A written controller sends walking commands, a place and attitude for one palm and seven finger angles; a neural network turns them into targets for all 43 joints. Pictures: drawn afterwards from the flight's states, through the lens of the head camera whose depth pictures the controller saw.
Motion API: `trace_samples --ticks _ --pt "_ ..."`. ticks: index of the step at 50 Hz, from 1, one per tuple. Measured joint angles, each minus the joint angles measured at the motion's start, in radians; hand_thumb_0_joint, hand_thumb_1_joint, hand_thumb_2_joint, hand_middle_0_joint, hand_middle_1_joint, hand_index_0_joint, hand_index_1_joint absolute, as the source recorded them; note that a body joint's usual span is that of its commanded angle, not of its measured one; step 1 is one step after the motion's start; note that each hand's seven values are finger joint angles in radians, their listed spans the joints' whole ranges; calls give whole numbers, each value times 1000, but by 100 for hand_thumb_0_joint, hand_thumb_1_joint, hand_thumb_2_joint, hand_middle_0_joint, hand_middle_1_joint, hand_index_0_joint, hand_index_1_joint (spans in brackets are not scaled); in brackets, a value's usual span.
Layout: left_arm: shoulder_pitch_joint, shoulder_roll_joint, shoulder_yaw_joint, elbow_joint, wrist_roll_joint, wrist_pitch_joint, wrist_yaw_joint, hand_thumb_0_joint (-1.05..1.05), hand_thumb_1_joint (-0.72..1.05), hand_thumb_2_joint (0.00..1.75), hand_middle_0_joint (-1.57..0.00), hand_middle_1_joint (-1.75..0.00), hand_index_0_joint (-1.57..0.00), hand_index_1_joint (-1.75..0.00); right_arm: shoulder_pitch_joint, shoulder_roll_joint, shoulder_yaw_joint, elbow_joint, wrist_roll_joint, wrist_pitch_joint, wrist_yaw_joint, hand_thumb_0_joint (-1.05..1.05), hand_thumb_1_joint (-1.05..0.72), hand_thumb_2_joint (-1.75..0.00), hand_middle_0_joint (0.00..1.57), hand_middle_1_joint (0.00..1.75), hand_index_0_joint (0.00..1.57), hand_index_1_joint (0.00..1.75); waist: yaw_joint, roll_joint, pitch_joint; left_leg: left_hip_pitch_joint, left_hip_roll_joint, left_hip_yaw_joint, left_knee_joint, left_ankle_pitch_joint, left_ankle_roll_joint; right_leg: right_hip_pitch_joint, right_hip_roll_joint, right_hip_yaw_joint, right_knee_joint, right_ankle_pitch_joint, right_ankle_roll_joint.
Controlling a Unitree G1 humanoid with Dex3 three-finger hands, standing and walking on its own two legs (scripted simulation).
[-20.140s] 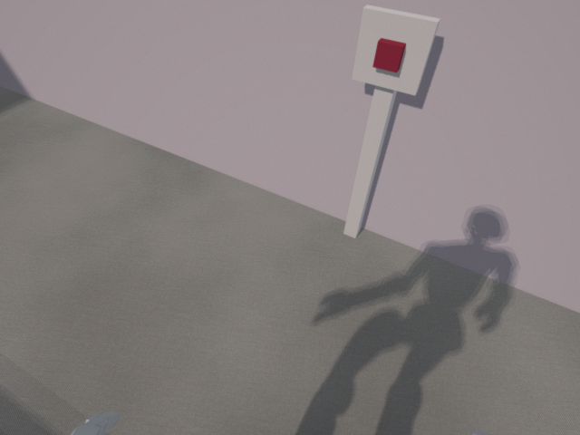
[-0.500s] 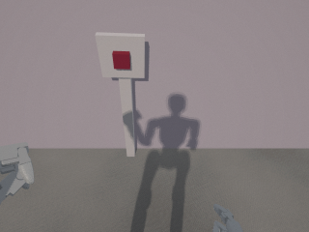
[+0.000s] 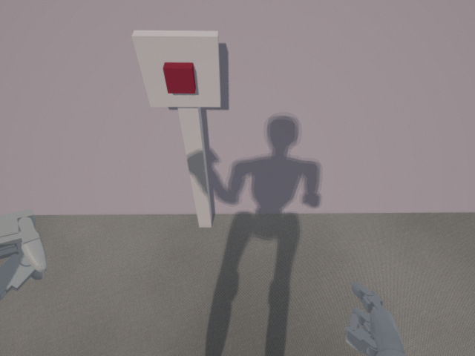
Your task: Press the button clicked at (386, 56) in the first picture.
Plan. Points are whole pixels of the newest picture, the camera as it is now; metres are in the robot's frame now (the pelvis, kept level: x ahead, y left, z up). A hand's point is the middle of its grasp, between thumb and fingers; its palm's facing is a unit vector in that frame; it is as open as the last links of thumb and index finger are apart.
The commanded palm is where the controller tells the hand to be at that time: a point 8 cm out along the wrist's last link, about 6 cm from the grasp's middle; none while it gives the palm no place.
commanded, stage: stop stepping back and stand still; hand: left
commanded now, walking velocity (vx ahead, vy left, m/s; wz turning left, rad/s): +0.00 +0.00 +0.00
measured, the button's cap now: (180, 77) +0.73 +0.18 +0.07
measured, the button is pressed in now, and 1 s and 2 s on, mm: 0 0 0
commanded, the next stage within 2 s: let the arm hang, fingers relaxed in 0.10 s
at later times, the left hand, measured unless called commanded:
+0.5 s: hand out of the picture +0.03 +0.21 -0.17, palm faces +0.01 -0.97 -0.23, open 3.3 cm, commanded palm none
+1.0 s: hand out of the picture -0.08 +0.21 -0.17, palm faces +0.07 -0.97 -0.22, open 7.1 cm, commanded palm none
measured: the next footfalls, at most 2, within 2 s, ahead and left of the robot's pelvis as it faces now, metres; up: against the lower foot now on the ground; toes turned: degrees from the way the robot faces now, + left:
none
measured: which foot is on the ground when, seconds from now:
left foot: down 0.00-1.00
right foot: down 0.00-1.00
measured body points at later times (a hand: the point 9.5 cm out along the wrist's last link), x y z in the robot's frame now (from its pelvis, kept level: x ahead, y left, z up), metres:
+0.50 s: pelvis -0.04 +0.02 -0.01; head -0.02 +0.03 +0.44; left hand +0.03 +0.26 -0.15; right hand +0.05 -0.24 -0.13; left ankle +0.01 +0.13 -0.74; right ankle -0.04 -0.08 -0.74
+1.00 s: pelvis -0.04 +0.03 +0.00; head -0.04 +0.03 +0.45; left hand -0.08 +0.26 -0.15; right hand -0.05 -0.17 -0.16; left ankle +0.01 +0.13 -0.74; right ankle -0.04 -0.08 -0.74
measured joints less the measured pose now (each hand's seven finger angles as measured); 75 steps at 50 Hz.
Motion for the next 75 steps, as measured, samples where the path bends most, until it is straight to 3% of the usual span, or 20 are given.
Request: trace_samples --ticks 10,12,14,17,20,24,26,32,40,49,59,75 --pt "42 -11 -26 -1 -9 30 -4 2 89 90 -131 -150 -130 -150 19 12 16 10 -4 34 -6 1 -90 -90 21 30 20 30 18 7 -10 20 -8 4 -32 17 8 20 -6 3 -32 20 9" --pt "-51 2 -90 152 24 30 -44 1 89 90 -130 -150 -130 -150 14 -24 5 58 0 6 33 1 -90 -90 21 30 20 30 33 30 -28 -18 -16 -5 5 17 15 -11 -16 -8 3 14 14" --pt "-170 -14 -180 403 48 106 -92 0 89 90 -129 -149 -129 -149 -10 -75 -3 113 -6 24 60 1 -90 -90 21 30 20 30 42 68 -46 -53 -23 -9 49 -3 24 -49 -27 -12 57 -9 18" --pt "-289 -75 -276 791 67 216 -132 0 90 90 -125 -145 -125 -145 -36 -113 -7 172 -22 63 68 1 -90 -90 21 30 20 30 25 97 -53 -85 -35 -8 93 -14 37 -85 -44 -12 116 -29 28" --pt "-333 -127 -338 1064 74 269 -147 1 90 90 -117 -138 -117 -138 -22 -100 -3 208 -33 90 65 1 -91 -90 21 30 20 30 3 61 -31 -82 -45 -5 96 -7 39 -91 -55 -10 140 -35 25" --pt "-340 -189 -387 1296 68 291 -141 1 91 90 -105 -125 -105 -125 32 -54 14 274 -42 114 61 1 -91 -90 20 30 20 30 -7 -20 10 -62 -49 -13 74 13 38 -71 -57 -18 126 -22 26" --pt "-339 -189 -379 1382 75 290 -117 1 90 90 -98 -121 -99 -118 64 -32 22 317 -42 122 58 0 -91 -90 20 30 20 30 0 -42 25 -54 -42 -25 56 27 36 -53 -47 -30 91 -1 23" --pt "-311 -177 -367 1554 51 269 -132 1 90 90 -77 -98 -77 -96 129 8 18 425 -39 143 45 1 -91 -90 20 30 20 30 25 -24 45 -36 -38 -40 -5 72 38 -14 -34 -47 -9 61 22" --pt "-265 -203 -367 1685 51 259 -133 1 91 90 -49 -65 -49 -64 149 39 3 491 -34 134 39 0 -91 -90 20 30 20 30 24 32 28 -11 -52 -20 -56 98 52 -4 -47 -28 -37 82 32" --pt "-297 -240 -368 1719 50 242 -124 1 91 90 -26 -38 -26 -38 139 72 4 536 -32 115 33 0 -91 -90 20 30 20 30 21 26 2 16 -62 -3 -85 104 57 3 -58 -11 -34 78 41" --pt "-347 -289 -377 1711 50 226 -120 0 91 90 -21 -31 -20 -31 129 79 2 553 -31 104 26 0 -91 -90 20 30 20 30 12 7 -2 34 -61 1 -105 107 51 15 -57 -7 -46 77 39" --pt "-337 -279 -368 1733 45 224 -116 0 91 90 -20 -30 -20 -30 126 81 3 571 -27 101 20 0 -91 -90 20 30 20 30 13 13 22 53 -51 -5 -108 90 38 41 -44 -11 -63 65 30"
